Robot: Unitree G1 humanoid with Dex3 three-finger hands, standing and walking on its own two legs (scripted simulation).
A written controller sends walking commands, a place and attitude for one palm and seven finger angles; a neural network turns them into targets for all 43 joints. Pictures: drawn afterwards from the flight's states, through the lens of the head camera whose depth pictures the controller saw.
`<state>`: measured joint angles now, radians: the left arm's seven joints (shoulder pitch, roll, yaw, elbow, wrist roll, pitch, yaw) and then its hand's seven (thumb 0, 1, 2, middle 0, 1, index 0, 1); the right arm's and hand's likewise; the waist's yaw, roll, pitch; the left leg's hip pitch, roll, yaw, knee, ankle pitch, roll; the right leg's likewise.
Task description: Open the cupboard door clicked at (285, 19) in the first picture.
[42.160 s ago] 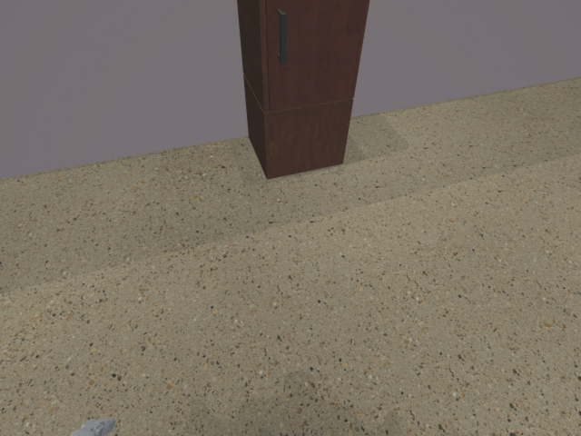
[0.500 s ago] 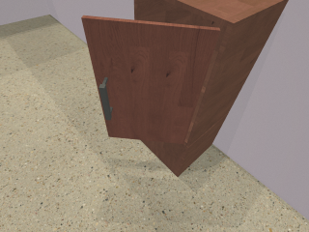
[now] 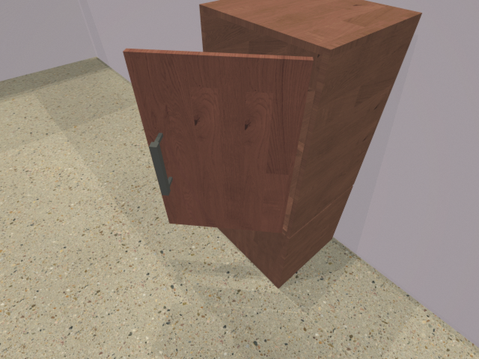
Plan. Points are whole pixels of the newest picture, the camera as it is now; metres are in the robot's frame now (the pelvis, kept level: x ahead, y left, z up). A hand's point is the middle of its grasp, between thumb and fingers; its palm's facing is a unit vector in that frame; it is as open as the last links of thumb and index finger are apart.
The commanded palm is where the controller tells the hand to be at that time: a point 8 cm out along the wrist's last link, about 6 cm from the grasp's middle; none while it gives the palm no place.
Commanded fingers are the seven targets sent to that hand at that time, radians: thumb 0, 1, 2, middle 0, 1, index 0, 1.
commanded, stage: come to a stop and stand still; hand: left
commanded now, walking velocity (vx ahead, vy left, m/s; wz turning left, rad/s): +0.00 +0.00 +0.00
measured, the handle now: (162, 165) +0.60 +0.24 -0.04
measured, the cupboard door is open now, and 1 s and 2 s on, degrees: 43 43 43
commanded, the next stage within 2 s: look again from close up in 0.32 s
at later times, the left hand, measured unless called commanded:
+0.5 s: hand out of the picture +0.01 +0.19 -0.17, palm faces +0.01 -0.97 -0.24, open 7.4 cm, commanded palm none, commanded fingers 0.00 0.90 0.90 -0.20 -0.30 -0.20 -0.30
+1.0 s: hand out of the picture -0.03 +0.18 -0.18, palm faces +0.03 -0.99 -0.15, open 7.4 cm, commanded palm none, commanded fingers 0.00 0.90 0.90 -0.20 -0.30 -0.20 -0.30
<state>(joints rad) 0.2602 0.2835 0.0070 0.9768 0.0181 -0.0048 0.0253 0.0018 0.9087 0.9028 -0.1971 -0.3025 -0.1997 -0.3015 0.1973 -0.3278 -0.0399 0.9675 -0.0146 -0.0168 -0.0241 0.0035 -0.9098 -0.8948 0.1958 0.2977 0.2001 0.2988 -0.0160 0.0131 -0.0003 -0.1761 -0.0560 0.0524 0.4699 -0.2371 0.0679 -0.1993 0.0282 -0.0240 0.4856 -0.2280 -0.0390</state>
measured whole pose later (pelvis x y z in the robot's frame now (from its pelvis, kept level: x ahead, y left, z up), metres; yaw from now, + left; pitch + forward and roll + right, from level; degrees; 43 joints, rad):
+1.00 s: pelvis -0.01 +0.03 +0.01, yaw +1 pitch -3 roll -1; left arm 0.35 0.15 -0.02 1.09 0.03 -0.01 0.05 0.00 0.91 0.90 -0.20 -0.30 -0.20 -0.30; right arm 0.28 -0.14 0.00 1.12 0.00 -0.01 -0.02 0.00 -0.92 -0.89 0.20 0.30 0.20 0.30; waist 0.00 -0.03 0.01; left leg -0.17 -0.08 0.05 0.38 -0.17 0.10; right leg -0.18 0.00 -0.02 0.38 -0.15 0.00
